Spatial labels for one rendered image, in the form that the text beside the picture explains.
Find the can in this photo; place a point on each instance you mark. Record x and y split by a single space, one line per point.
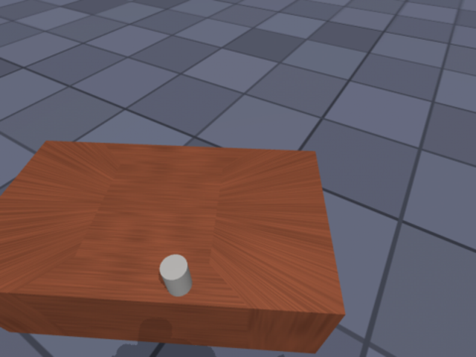
176 275

